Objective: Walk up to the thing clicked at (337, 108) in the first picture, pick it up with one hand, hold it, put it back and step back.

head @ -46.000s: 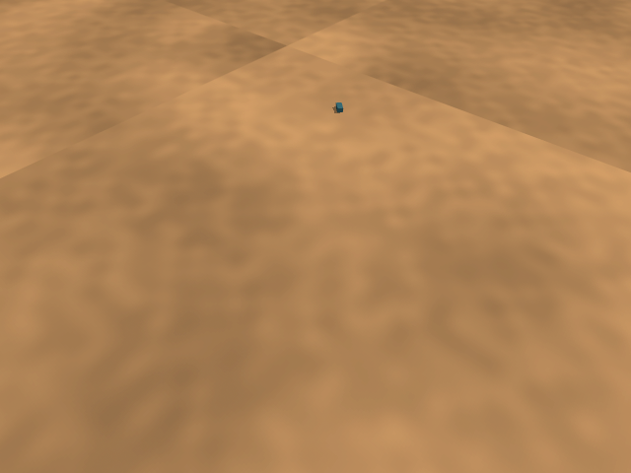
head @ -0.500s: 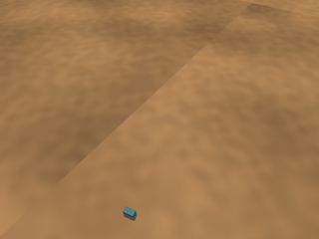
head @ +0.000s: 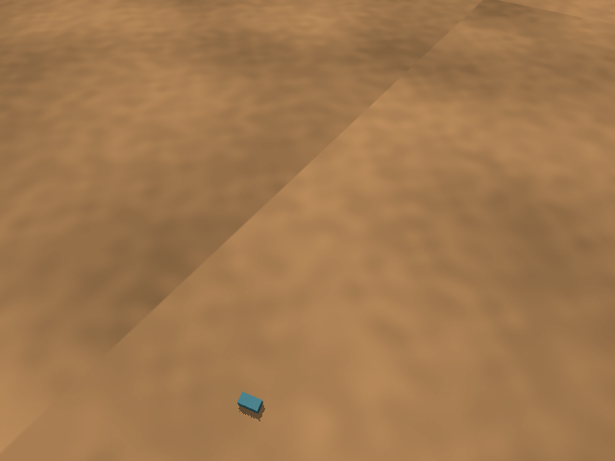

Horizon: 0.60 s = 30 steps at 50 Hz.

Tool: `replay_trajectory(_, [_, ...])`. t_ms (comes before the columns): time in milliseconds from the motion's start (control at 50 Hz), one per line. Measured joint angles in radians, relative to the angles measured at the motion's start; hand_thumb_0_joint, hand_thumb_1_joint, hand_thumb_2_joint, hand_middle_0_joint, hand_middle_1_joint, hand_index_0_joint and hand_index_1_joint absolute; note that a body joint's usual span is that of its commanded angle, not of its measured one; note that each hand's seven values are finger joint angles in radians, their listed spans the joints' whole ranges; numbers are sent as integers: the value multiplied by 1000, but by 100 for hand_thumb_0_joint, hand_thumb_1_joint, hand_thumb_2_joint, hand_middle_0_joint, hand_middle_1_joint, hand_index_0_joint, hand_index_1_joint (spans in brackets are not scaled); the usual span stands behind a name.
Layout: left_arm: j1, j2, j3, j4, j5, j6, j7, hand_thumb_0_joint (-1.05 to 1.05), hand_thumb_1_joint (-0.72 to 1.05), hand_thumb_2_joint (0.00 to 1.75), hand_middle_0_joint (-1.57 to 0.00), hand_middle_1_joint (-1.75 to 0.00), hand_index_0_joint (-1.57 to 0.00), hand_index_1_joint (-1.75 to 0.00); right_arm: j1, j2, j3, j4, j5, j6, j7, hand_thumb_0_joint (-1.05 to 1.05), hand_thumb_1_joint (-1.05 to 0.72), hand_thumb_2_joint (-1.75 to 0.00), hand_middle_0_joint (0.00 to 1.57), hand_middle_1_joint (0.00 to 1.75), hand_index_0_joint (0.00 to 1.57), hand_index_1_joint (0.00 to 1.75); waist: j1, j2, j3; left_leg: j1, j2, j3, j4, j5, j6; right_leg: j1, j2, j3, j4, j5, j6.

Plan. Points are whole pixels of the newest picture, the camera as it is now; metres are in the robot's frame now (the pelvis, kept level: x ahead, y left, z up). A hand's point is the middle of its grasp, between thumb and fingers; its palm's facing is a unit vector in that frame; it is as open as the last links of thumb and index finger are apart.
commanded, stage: step back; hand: left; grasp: from above
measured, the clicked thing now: (250, 402) +0.42 +0.19 -0.77
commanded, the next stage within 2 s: none
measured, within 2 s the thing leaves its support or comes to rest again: neither
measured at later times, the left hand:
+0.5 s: hand out of the picture -0.03 +0.24 -0.17, palm faces -0.01 -0.90 -0.43, open 7.4 cm
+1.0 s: hand out of the picture -0.13 +0.28 -0.18, palm faces +0.08 -0.92 -0.38, open 7.4 cm
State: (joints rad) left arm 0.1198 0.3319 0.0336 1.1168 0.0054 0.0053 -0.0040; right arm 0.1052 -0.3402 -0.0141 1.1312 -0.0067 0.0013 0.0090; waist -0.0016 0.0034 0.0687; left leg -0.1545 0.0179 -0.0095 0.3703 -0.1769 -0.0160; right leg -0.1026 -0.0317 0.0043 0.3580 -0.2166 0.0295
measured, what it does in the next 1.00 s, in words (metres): walks backwards: right foot, then left foot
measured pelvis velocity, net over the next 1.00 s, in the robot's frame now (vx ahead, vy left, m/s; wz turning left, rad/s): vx -0.24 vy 0.01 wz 0.07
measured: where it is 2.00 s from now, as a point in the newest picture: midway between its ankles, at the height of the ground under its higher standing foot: outside the picture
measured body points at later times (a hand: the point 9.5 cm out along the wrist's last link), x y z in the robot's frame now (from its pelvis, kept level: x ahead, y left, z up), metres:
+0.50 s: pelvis -0.10 -0.03 -0.03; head -0.04 -0.06 +0.41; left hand -0.03 +0.29 -0.14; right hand +0.03 -0.35 -0.17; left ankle +0.00 +0.12 -0.73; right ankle -0.11 -0.13 -0.75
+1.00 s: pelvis -0.24 +0.01 -0.03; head -0.19 +0.03 +0.42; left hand -0.14 +0.33 -0.15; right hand -0.12 -0.30 -0.14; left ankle -0.23 +0.11 -0.75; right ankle -0.14 -0.12 -0.72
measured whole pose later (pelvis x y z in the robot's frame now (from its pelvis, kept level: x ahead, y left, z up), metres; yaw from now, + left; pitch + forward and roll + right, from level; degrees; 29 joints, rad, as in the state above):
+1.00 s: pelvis -0.24 +0.01 -0.03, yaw +4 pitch -4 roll +0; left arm 0.11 0.38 0.08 0.84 0.02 0.06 0.03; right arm 0.14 -0.39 -0.05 0.90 -0.03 0.05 0.02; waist 0.00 -0.04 0.19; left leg -0.28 -0.03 -0.01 0.71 -0.37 0.04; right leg -0.49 0.01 0.06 0.90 -0.48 -0.01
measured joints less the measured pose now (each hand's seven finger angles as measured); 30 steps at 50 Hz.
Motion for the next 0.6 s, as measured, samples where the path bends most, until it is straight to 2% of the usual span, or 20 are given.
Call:
replay_trajectory(100, [-27,26,19,-54,-10,10,11,1,90,90,-20,-30,-21,-30,-38,-20,-16,-49,15,18,4,0,-90,-90,21,30,21,30,-5,2,65,-84,5,-8,102,-24,3,-79,7,-4,97,-23,-6])
replay_trajectory(200, [-48,48,24,-105,-5,29,12,1,91,90,-20,-30,-20,-30,-53,-46,-33,-92,15,37,7,0,-91,-90,21,30,21,30,-4,-1,94,-162,0,-7,201,-46,12,-164,3,0,210,-53,-12])
replay_trajectory(260, [-54,62,26,-130,0,38,10,1,91,90,-20,-30,-20,-30,-55,-52,-41,-116,9,44,11,0,-91,-90,21,30,21,30,0,-11,103,-196,-6,2,241,-50,15,-219,2,14,294,-82,-39])
replay_trajectory(320, [-53,69,34,-146,7,45,8,1,91,90,-20,-30,-20,-30,-52,-47,-43,-140,-5,45,12,0,-91,-90,21,30,21,30,-3,-4,107,-226,7,-8,260,-40,16,-274,52,30,488,-261,-61])
replay_trajectory(360, [-39,69,39,-156,5,46,6,0,91,90,-20,-30,-20,-30,-47,-44,-40,-160,-14,47,10,0,-91,-90,21,30,21,30,2,4,97,-248,20,-11,261,-27,19,-286,77,25,574,-309,-70])
replay_trajectory(400, [-17,61,43,-163,2,41,3,0,91,90,-20,-30,-20,-30,-45,-48,-36,-177,-17,50,6,0,-90,-90,21,30,21,30,13,16,85,-274,33,-8,272,-19,12,-253,78,11,531,-280,-70])
replay_trajectory(440, [15,50,46,-169,9,25,6,0,91,90,-20,-30,-20,-30,-52,-59,-33,-188,-9,59,2,0,-90,-90,21,30,21,30,27,30,75,-312,44,-4,322,-32,9,-180,70,7,361,-202,-59])
replay_trajectory(460, [23,33,48,-166,15,20,10,0,91,90,-20,-30,-20,-30,-65,-69,-35,-189,-3,64,-3,0,-90,-90,21,30,21,30,24,58,90,-328,38,-41,367,-92,15,-177,84,-3,363,-204,-64])
replay_trajectory(480, [32,17,45,-165,20,21,10,0,91,90,-20,-30,-20,-30,-72,-75,-36,-191,1,69,-12,0,-90,-90,21,30,21,30,17,77,104,-343,9,-87,424,-175,20,-177,90,-15,370,-199,-69])
replay_trajectory(520, [53,0,37,-168,30,27,7,0,91,90,-20,-30,-20,-30,-62,-70,-37,-197,6,72,-23,0,-91,-90,21,30,21,30,23,76,107,-376,-68,-128,567,-294,26,-184,77,-12,364,-179,-78])
replay_trajectory(560, [73,-10,36,-172,35,30,8,1,90,90,-20,-30,-21,-30,-47,-62,-34,-193,13,69,-21,0,-91,-90,21,29,21,30,35,61,101,-388,-124,-138,692,-301,23,-185,61,3,324,-143,-80])
replay_trajectory(600, [78,-14,38,-179,34,33,10,1,90,90,-21,-30,-21,-30,-22,-61,-27,-193,17,62,-19,0,-91,-90,21,29,21,30,29,54,91,-384,-158,-149,766,-278,16,-187,48,-3,275,-106,-80])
